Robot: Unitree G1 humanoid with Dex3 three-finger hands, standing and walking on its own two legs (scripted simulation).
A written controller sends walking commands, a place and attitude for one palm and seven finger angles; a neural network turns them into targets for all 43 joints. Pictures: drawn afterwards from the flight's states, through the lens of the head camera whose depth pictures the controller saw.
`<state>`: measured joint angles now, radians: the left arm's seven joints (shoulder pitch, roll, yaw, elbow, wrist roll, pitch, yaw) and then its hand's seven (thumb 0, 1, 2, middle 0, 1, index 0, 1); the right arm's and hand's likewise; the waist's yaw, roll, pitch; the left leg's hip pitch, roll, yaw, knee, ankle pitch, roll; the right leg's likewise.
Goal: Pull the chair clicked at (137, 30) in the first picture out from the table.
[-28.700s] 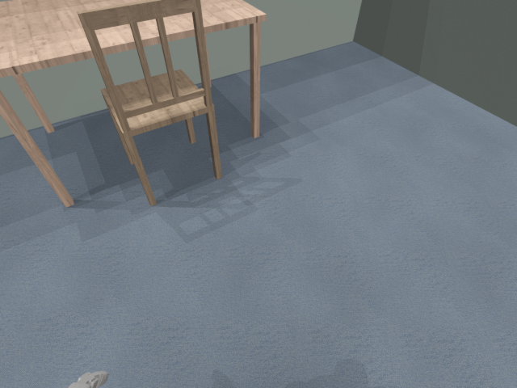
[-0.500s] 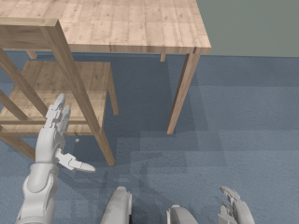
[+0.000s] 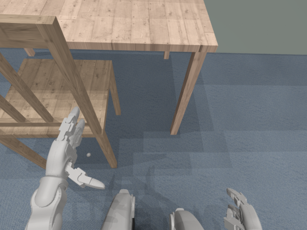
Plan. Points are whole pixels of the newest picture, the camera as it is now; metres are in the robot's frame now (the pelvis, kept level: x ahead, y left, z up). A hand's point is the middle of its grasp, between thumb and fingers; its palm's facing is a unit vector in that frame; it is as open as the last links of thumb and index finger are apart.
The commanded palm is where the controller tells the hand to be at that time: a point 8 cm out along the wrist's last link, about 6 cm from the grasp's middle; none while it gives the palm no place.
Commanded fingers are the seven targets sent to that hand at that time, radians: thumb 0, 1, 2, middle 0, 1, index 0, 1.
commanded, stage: aim the fingers beside a spindle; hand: left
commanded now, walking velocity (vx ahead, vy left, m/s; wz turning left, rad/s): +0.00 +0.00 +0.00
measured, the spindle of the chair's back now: out of the picture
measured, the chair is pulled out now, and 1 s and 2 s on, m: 0.00 0.00 0.00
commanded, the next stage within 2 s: push the fingers through the gap in 0.40 s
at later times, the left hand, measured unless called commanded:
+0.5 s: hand (83, 145) +0.31 +0.19 +0.04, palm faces +0.06 -1.00 -0.06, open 16.9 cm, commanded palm +0.28 +0.23 +0.03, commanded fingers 0.00 -0.50 0.30 -0.06 -0.08 -0.06 -0.08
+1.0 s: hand (85, 135) +0.34 +0.19 +0.02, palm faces +0.04 -1.00 -0.02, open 17.0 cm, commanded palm +0.33 +0.24 +0.03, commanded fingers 0.00 -0.50 0.30 -0.06 -0.08 -0.06 -0.08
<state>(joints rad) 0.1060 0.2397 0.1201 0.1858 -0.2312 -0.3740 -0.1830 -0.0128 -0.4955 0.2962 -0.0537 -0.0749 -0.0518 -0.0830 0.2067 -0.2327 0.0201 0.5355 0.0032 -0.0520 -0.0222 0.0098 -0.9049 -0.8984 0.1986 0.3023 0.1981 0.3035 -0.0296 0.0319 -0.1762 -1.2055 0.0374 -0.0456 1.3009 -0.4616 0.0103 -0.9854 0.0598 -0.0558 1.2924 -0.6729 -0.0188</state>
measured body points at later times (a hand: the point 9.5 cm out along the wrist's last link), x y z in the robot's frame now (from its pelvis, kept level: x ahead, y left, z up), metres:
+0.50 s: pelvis -0.01 +0.00 +0.00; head +0.08 +0.02 +0.44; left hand +0.30 +0.24 +0.04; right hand +0.17 -0.23 -0.10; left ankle +0.08 +0.11 -0.61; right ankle -0.03 -0.12 -0.61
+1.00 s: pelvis -0.01 +0.00 +0.00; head +0.10 +0.02 +0.43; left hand +0.33 +0.25 +0.02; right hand +0.14 -0.25 -0.11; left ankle +0.08 +0.11 -0.61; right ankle -0.03 -0.12 -0.61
